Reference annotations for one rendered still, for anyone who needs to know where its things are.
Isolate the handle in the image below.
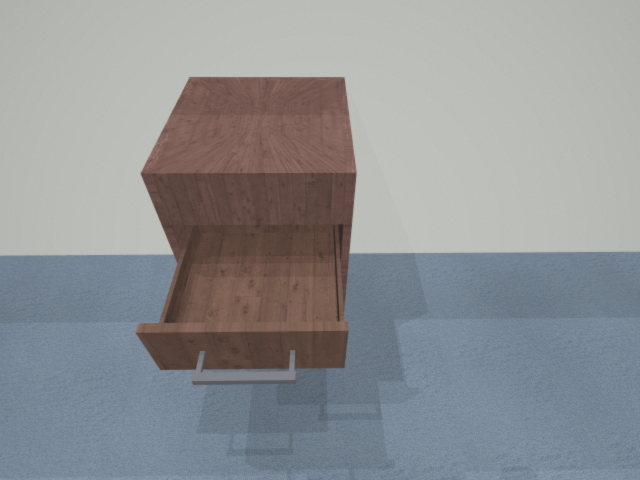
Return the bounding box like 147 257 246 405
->
191 350 296 385

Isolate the drawer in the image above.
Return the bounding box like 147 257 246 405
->
136 225 349 370

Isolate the cabinet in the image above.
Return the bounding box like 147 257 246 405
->
140 77 357 308

